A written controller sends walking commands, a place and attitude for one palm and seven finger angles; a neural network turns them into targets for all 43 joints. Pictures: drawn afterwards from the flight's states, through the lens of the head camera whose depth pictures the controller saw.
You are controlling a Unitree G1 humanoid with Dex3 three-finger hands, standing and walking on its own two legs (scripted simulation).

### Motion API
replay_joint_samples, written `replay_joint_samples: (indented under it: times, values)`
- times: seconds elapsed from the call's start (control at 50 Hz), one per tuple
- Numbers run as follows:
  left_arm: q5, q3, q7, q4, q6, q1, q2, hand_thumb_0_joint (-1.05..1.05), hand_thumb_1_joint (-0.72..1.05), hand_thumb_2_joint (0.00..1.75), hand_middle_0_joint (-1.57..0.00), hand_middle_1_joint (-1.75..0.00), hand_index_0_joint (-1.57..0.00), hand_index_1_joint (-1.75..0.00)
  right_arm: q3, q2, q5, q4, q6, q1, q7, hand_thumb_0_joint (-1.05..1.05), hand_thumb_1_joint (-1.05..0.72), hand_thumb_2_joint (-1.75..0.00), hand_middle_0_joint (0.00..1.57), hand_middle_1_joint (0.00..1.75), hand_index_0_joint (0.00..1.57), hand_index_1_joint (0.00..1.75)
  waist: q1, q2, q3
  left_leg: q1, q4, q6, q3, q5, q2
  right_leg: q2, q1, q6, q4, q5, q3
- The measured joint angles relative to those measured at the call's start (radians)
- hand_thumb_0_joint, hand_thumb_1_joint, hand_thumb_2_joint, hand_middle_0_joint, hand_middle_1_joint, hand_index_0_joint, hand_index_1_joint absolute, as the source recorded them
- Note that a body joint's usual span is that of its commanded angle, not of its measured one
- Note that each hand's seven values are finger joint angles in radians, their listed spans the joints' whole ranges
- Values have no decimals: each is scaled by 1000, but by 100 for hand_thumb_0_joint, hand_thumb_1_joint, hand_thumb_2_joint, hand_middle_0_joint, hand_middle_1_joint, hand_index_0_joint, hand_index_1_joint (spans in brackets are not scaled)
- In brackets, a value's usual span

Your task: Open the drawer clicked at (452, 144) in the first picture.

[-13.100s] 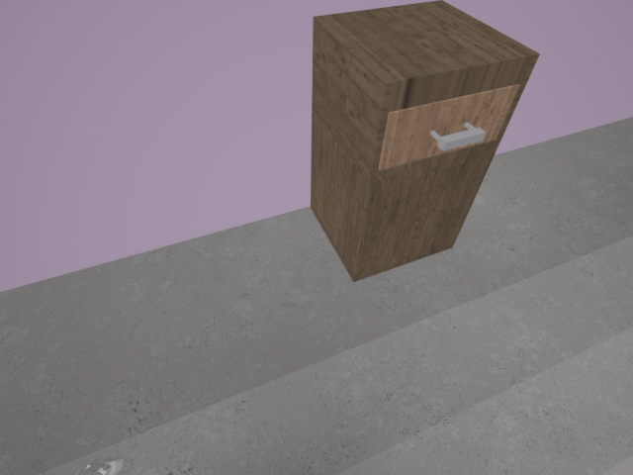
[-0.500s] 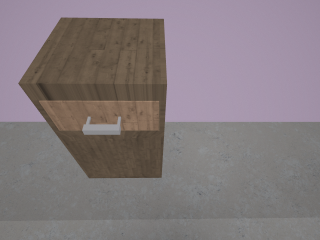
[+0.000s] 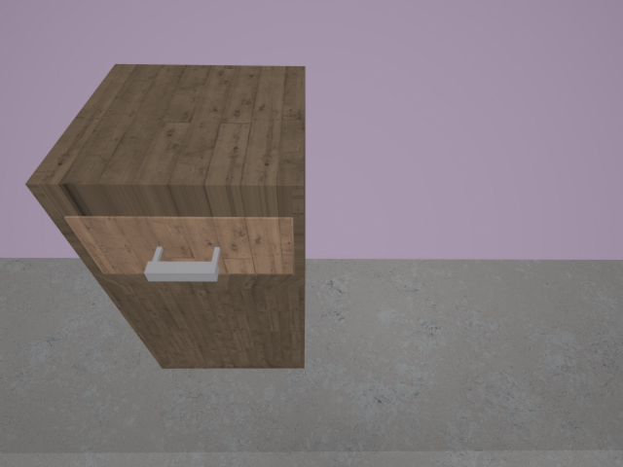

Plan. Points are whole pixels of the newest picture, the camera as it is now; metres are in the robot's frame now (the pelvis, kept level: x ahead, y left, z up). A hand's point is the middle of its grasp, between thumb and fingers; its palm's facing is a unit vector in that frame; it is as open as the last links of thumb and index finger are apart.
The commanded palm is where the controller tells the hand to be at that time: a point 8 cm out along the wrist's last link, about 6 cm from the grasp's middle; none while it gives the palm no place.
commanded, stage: come to a stop and stand still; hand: left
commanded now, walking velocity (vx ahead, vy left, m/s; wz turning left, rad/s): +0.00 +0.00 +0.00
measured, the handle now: (185, 261) +0.50 +0.29 -0.13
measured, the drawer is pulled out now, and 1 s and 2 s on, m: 0.00 0.00 0.00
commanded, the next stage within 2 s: look again from close up in 0.06 s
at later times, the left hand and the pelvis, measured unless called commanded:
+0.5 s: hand out of the picture +0.01 +0.21 -0.18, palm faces +0.02 -0.98 -0.19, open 7.4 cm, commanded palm none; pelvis +0.00 +0.04 +0.00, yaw -1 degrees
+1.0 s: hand (122, 400) +0.20 +0.26 -0.04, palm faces -0.06 -0.35 -0.93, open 7.8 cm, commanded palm +0.14 +0.27 -0.04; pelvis -0.02 +0.04 -0.02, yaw -3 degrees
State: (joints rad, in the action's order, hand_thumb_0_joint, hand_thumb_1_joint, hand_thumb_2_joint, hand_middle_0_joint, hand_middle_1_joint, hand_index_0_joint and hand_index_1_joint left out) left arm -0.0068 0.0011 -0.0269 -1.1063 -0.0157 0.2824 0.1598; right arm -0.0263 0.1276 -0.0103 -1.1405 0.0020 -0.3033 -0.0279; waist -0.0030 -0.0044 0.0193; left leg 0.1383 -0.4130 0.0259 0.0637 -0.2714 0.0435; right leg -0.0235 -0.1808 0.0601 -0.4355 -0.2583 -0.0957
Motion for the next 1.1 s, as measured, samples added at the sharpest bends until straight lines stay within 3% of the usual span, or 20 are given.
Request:
replay_joint_samples:
  times: [0.06,0.16,0.24,0.36,0.54,0.76,0.78,0.82,0.86,0.9,0.94,1.0,1.04,1.1]
  values:
    - [0,-4,0,-15,-1,22,-13,1,92,90,-20,-30,-20,-30,-1,-4,1,-4,0,-4,-2,0,-91,-90,20,30,20,30,-2,1,-1,-6,4,3,-1,0,2,-3,7,2,5,-1,-1]
    - [-12,-13,-18,-2,-23,50,-46,1,91,89,-20,-30,-20,-30,21,22,4,56,-24,16,6,1,-92,-90,20,30,20,30,-1,36,20,106,-209,-30,-33,-103,14,-23,-28,2,-13,5,-9]
    - [-9,-12,-12,-3,-11,51,-47,1,91,89,-20,-30,-20,-30,28,32,0,82,-4,13,7,1,-92,-90,20,30,20,30,10,35,20,81,-150,-28,-36,-75,1,-15,-44,-8,-65,-23,-13]
    - [-3,-11,-7,0,1,18,-28,1,91,89,-20,-30,-20,-30,9,24,-6,68,7,1,-1,1,-93,-90,20,30,20,30,-5,10,7,40,-111,-49,-14,-60,-35,20,-23,-35,-64,-24,9]
    - [-1,-7,-6,12,5,-7,3,1,92,90,-20,-30,-20,-30,-8,14,-6,45,15,-9,2,1,-92,-90,20,30,20,30,-1,2,2,10,-57,-70,3,-39,-63,45,-11,-56,-45,-15,27]
    - [-3,-10,-16,-4,2,-1,-16,1,91,90,-20,-30,-19,-30,-10,4,0,23,18,-14,1,0,-91,-90,20,30,20,30,1,7,10,2,-53,-80,10,-44,-73,54,-3,-72,-39,-21,35]
    - [-47,-22,-25,143,69,45,-9,1,92,89,-20,-30,-20,-30,-15,9,9,62,23,-28,-3,1,-91,-90,20,30,20,30,-7,8,12,13,-65,-80,14,-52,-69,51,-15,-71,-46,-20,39]
    - [-123,-53,-78,487,109,146,33,3,93,89,-21,-31,-20,-31,-5,26,25,130,109,-70,-32,2,-93,-90,20,30,20,30,-26,-6,2,22,-59,-80,32,-52,-82,60,-61,-52,-111,-47,58]
    - [-204,-78,-145,733,127,181,75,3,92,89,-21,-32,-20,-32,17,47,36,193,192,-82,-44,3,-94,-90,21,30,20,30,-14,-14,-17,50,-65,-81,32,-45,-106,68,-109,-42,-165,-62,69]
    - [-349,-92,-193,875,125,149,103,3,89,88,-21,-33,-20,-33,30,88,18,262,222,-60,-39,3,-93,-90,20,30,20,30,5,11,-42,114,-118,-86,18,-56,-112,68,-151,-47,-186,-86,72]
    - [-523,-78,-240,954,107,103,127,3,86,86,-21,-35,-20,-35,43,124,-6,333,196,-8,-21,3,-93,-90,20,30,20,30,8,36,-77,183,-173,-86,24,-74,-97,55,-213,-53,-213,-76,78]
    - [-775,-45,-318,1007,74,61,153,2,80,84,-21,-38,-20,-38,65,141,-29,447,111,92,24,2,-92,-90,20,30,20,30,1,38,-123,275,-245,-76,53,-101,-71,29,-313,-41,-274,-82,104]
    - [-893,-37,-347,1032,36,70,152,1,76,82,-21,-41,-20,-41,75,144,-32,520,57,152,54,2,-92,-90,20,30,20,30,-13,26,-136,321,-286,-72,72,-117,-56,15,-368,-33,-314,-90,120]
    - [-1028,-56,-384,1061,-24,120,144,1,69,80,-21,-45,-21,-45,81,151,-35,610,-2,213,84,1,-91,-90,20,30,20,30,-42,2,-144,381,-341,-63,76,-136,-45,6,-432,-24,-372,-108,123]
